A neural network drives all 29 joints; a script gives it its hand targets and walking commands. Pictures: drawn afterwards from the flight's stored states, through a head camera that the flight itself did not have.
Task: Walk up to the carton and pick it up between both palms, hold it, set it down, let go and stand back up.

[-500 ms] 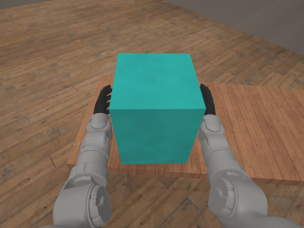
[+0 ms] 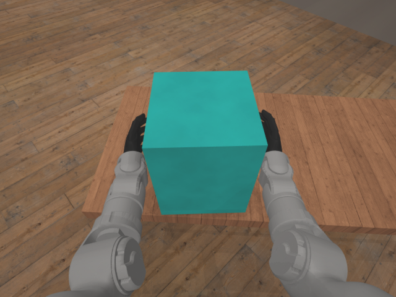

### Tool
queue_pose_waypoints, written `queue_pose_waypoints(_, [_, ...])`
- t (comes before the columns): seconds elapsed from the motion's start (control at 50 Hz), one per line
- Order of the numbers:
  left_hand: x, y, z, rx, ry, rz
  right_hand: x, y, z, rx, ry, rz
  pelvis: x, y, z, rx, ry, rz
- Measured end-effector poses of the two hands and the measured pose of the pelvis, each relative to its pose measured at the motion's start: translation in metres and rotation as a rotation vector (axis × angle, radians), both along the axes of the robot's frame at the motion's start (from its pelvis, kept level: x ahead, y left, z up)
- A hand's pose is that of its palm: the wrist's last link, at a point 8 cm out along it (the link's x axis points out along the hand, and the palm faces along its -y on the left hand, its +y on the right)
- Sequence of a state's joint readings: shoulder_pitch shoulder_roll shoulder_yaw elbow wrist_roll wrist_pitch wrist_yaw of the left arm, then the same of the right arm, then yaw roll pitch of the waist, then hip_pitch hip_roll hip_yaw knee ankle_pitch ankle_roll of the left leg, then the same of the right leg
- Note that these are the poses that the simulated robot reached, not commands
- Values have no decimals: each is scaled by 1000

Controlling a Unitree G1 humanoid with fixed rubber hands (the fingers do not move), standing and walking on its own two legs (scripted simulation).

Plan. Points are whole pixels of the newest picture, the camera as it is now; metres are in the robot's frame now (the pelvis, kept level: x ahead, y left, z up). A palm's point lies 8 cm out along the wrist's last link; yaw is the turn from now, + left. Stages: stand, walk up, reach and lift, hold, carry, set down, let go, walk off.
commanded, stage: set down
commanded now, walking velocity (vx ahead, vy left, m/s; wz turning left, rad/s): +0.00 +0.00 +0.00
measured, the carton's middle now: (202, 146) +0.43 +0.00 +0.04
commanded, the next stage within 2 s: none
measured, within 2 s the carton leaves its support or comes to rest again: rests again in 0.28 s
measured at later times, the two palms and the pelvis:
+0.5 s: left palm (140, 157) +0.40 +0.14 +0.03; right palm (269, 154) +0.41 -0.15 +0.04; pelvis -0.01 +0.00 -0.01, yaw +0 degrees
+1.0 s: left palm (139, 153) +0.41 +0.14 +0.03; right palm (271, 155) +0.40 -0.15 +0.04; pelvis -0.01 +0.00 -0.01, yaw -2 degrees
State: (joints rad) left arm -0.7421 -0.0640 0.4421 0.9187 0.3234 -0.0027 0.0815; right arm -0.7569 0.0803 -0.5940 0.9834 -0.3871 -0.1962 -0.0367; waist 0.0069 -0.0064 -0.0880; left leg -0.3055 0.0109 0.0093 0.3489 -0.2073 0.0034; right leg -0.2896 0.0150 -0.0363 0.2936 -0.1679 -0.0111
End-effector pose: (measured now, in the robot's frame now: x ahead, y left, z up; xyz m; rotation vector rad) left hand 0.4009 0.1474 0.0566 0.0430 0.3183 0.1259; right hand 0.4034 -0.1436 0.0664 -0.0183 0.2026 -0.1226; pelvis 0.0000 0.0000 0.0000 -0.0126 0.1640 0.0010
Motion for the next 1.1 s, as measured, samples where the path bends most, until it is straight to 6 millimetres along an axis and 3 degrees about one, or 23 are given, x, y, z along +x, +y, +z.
queue_pose_waypoints(0.3, [4,-6,-27,3,15,-1,4,-6,-24,-15,15,1,1,-2,-4,-2,102,-5])
queue_pose_waypoints(0.86, [3,-8,-31,-6,-16,-19,-5,-9,-33,0,25,0,-13,-1,-6,1,138,-18])
queue_pose_waypoints(1.0, [10,-5,-24,1,-21,-27,1,-11,-31,2,51,34,-15,0,-8,0,152,-30])
queue_pose_waypoints(1.1, [27,2,7,2,-91,-13,14,-15,-14,27,38,27,-16,2,-13,-8,191,-36])
